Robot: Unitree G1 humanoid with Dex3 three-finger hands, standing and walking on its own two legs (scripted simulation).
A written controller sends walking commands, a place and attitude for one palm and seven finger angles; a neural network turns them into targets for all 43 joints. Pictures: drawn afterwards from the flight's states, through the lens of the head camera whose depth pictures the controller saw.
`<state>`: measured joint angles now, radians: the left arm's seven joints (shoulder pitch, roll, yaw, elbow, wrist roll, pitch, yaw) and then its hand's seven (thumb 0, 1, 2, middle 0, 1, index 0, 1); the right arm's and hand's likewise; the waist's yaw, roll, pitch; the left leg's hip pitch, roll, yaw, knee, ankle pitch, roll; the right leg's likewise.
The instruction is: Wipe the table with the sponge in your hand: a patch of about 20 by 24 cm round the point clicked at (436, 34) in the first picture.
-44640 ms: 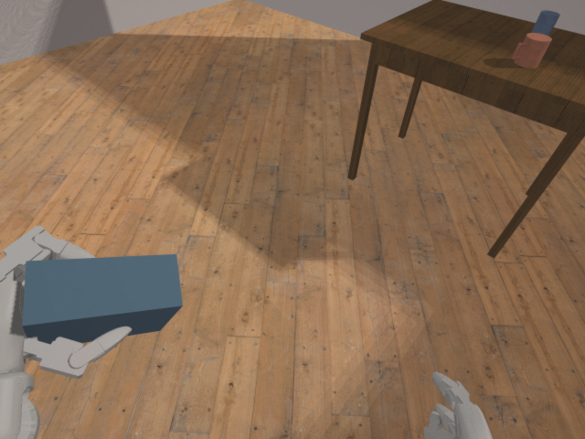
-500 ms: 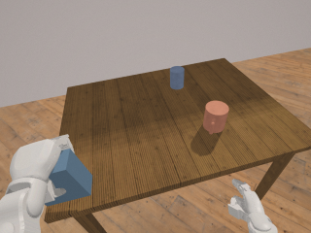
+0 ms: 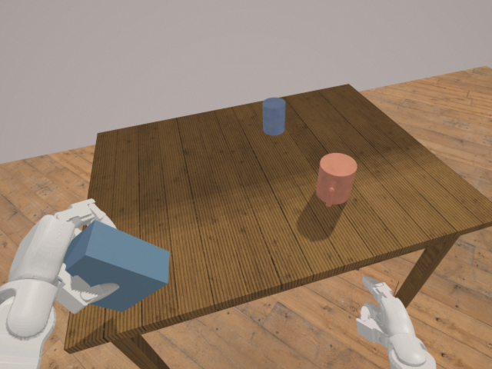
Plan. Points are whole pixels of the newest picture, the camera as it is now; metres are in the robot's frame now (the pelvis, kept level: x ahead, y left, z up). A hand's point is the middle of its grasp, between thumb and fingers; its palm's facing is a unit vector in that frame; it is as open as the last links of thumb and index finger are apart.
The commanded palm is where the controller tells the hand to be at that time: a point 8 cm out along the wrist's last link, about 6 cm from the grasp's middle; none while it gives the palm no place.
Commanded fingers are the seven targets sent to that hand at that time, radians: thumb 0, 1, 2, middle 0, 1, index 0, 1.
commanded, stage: step back with the hand held close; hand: left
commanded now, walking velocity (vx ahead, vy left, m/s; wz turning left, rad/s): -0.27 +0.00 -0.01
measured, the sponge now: (123, 274) +0.21 +0.24 +0.08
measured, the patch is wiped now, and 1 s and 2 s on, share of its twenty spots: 1.00 1.00 1.00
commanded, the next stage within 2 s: stop stepping back and stand still in 1.48 s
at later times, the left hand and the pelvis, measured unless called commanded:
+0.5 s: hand (66, 259) +0.19 +0.28 +0.15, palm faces +0.34 -0.85 -0.40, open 9.9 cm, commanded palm +0.14 +0.31 +0.19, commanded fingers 0.00 0.10 1.30 -1.20 -1.60 -1.20 -1.60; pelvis -0.02 +0.03 -0.02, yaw +0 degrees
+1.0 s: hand (46, 302) +0.13 +0.26 +0.16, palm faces +0.34 -0.87 -0.36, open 9.9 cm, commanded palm +0.06 +0.31 +0.19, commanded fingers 0.00 0.10 1.30 -1.20 -1.60 -1.20 -1.60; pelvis -0.09 +0.03 -0.03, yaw +2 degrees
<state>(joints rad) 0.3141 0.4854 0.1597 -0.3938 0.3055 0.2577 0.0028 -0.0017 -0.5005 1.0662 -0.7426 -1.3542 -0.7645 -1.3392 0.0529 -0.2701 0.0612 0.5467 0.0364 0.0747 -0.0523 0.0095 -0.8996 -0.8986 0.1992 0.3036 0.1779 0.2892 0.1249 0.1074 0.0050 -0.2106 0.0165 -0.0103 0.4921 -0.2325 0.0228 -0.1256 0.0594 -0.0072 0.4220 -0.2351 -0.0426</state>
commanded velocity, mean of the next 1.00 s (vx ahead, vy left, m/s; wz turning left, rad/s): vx -0.31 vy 0.00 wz -0.01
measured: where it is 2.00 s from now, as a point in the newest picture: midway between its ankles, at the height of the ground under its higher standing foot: outside the picture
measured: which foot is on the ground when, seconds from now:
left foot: down 0.00-1.00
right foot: down 0.00-1.00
